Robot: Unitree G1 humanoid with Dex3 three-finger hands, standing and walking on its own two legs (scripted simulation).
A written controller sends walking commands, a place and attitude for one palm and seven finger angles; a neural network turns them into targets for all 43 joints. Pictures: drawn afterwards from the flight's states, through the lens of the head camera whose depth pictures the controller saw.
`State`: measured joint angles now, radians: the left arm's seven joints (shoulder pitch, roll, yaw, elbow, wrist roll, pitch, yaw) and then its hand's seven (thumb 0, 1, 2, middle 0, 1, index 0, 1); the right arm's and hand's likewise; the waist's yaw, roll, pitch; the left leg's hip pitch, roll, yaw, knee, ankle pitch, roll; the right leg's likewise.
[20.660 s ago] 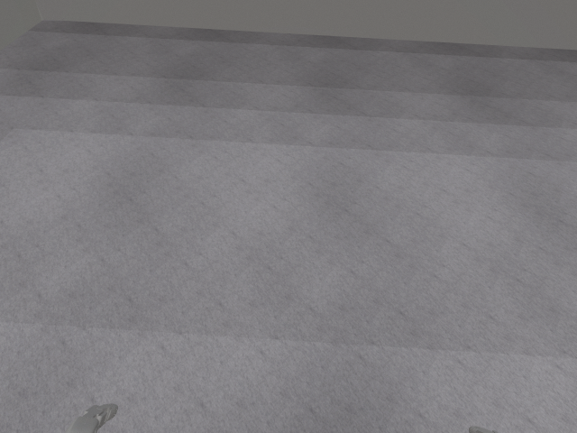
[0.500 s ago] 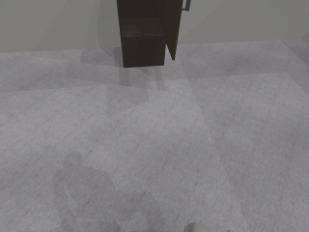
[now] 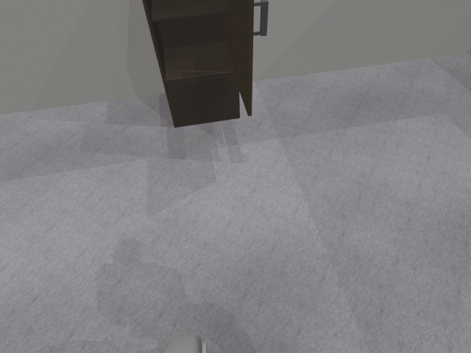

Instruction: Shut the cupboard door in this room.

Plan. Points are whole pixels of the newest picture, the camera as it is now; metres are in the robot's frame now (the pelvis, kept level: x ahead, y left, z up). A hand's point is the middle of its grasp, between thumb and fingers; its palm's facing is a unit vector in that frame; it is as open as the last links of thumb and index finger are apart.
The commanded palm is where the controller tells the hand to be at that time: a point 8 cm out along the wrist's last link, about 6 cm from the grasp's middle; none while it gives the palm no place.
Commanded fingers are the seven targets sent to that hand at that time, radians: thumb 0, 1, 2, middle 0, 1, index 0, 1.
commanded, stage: turn or walk to find it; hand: left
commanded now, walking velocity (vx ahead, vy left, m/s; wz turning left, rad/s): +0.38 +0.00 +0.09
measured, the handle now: (258, 19) +1.23 -0.05 +0.01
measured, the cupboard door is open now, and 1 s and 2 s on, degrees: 90 90 90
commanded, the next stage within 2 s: stand and wait in 0.94 s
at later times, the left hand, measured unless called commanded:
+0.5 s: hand (123, 319) +0.21 +0.25 -0.17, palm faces +0.06 -0.99 -0.13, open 7.4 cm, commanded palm none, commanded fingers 0.00 0.90 0.90 -0.20 -0.30 -0.20 -0.30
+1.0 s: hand (173, 203) +0.49 +0.19 -0.16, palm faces +0.03 -0.97 -0.23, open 7.1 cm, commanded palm none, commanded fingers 0.00 0.90 0.90 -0.20 -0.30 -0.20 -0.30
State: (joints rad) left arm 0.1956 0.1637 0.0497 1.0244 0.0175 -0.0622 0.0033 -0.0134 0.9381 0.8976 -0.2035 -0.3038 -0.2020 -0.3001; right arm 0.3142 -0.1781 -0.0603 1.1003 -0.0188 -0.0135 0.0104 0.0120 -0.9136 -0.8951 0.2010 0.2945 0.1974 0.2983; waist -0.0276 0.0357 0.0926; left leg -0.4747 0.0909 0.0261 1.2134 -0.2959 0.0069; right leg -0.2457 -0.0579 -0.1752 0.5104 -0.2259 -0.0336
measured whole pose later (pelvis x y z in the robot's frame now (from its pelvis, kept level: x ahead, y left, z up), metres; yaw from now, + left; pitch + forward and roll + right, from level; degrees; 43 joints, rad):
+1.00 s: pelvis +0.42 +0.01 +0.00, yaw -1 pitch -2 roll +1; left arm 0.18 0.16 0.06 1.04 0.01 -0.07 0.01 -0.02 0.95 0.90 -0.20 -0.30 -0.20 -0.30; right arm 0.31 -0.16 -0.06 1.11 -0.02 -0.02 0.00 0.01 -0.91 -0.89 0.20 0.29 0.20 0.30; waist -0.02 0.03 0.09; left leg -0.45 0.10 0.03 1.24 -0.29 0.00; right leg -0.29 -0.03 -0.17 0.53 -0.21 -0.07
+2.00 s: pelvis +0.53 +0.05 +0.01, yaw -1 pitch -3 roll +0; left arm 0.30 0.13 -0.01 1.14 0.01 -0.01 0.04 0.00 0.91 0.90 -0.20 -0.30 -0.20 -0.30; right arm 0.31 -0.12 0.00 1.19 0.00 -0.01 -0.02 0.01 -0.92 -0.90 0.20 0.29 0.20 0.30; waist -0.01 -0.01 0.05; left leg -0.17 0.02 0.15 0.39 -0.18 0.03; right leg -0.03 -0.07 -0.13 0.38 -0.30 0.02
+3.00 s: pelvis +0.52 +0.05 +0.00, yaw +1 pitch +0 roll +0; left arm 0.29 0.13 0.02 1.10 0.02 0.01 0.04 0.00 0.91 0.90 -0.20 -0.30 -0.20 -0.30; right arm 0.28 -0.11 -0.03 1.14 -0.01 0.01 -0.02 0.01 -0.92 -0.90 0.20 0.29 0.20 0.30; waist -0.01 0.00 0.06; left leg -0.29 0.00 0.10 0.50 -0.20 0.04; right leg -0.14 -0.09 -0.17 0.50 -0.34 0.03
